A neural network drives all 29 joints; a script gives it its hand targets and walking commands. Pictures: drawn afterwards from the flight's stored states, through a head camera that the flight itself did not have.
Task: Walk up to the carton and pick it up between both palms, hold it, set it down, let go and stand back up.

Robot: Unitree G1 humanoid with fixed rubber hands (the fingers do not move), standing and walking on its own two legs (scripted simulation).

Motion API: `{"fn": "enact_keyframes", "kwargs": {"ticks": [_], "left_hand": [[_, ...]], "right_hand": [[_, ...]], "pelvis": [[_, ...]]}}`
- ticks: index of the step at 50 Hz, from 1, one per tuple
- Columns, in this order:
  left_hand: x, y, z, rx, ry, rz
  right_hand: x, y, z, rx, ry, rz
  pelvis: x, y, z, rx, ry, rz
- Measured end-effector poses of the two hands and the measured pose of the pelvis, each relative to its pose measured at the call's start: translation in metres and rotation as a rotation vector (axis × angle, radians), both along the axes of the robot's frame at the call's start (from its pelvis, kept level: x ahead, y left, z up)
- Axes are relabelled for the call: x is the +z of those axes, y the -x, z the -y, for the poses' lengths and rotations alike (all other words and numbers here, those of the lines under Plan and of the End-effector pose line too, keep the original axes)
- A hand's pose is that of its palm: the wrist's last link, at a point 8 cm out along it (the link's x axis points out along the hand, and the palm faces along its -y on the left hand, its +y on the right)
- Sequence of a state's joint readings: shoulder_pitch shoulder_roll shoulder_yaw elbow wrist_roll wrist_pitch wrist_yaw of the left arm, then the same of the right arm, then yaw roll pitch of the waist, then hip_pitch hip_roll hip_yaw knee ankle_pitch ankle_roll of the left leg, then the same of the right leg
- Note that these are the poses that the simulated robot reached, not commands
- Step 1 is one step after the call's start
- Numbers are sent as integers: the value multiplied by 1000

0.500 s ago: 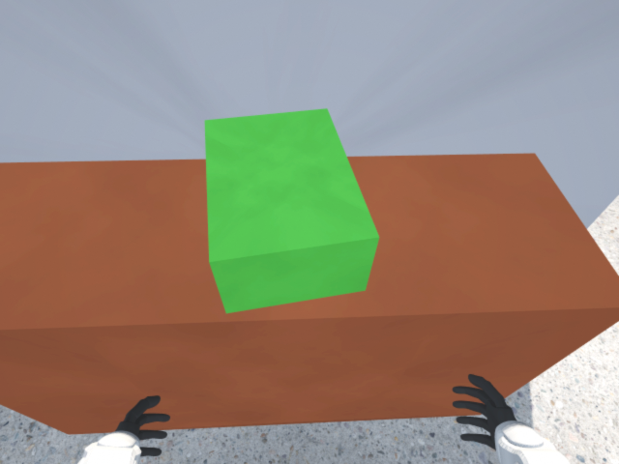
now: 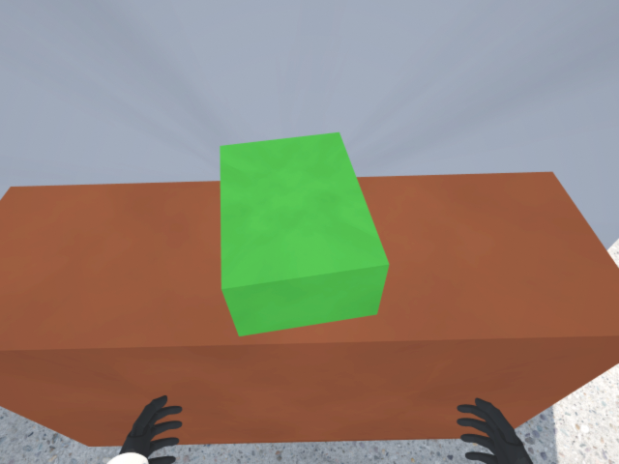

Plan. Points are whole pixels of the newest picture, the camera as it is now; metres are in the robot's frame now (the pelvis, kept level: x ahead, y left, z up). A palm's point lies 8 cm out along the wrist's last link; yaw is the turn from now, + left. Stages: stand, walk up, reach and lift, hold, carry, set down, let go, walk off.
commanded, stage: reach and lift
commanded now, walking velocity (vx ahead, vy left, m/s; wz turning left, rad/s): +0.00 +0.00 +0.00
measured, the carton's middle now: (293, 225) +0.51 +0.03 -0.01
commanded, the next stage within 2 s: none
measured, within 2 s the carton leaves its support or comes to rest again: neither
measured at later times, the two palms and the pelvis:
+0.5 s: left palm out of the picture +0.15 +0.23 -0.03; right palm out of the picture +0.13 -0.23 -0.04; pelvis -0.02 +0.01 +0.00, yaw -1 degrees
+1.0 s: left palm (133, 414) +0.20 +0.22 +0.00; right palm (504, 383) +0.21 -0.23 +0.00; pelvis +0.01 +0.00 +0.00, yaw +0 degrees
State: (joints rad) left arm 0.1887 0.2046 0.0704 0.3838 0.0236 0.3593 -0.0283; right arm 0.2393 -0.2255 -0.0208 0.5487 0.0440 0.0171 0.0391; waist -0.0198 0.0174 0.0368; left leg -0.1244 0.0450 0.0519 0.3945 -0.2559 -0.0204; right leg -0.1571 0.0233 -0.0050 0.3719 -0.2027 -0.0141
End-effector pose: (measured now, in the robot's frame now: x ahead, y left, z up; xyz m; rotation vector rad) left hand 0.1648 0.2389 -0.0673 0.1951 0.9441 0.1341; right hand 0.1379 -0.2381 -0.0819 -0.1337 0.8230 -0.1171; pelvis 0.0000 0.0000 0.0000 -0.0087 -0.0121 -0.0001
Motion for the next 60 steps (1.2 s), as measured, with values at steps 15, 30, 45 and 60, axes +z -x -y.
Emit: {"fn": "enact_keyframes", "kwargs": {"ticks": [15, 30, 45, 60], "left_hand": [[22, 16, 3, 41, 9, 200], [44, 5, 9, 78, 13, 363], [69, -35, 16, 80, 47, 528], [89, -49, 18, 77, 60, 689]], "right_hand": [[23, 17, -11, 16, -26, 127], [50, -15, -11, 60, -52, 266], [71, -72, -12, 74, -98, 413], [99, -92, -15, 74, -112, 563]], "pelvis": [[5, 15, -2, -13, -5, 55], [4, 21, -6, -18, -14, 38], [5, -7, -2, 0, -3, 26], [5, -14, -4, 1, -1, 43]]}}
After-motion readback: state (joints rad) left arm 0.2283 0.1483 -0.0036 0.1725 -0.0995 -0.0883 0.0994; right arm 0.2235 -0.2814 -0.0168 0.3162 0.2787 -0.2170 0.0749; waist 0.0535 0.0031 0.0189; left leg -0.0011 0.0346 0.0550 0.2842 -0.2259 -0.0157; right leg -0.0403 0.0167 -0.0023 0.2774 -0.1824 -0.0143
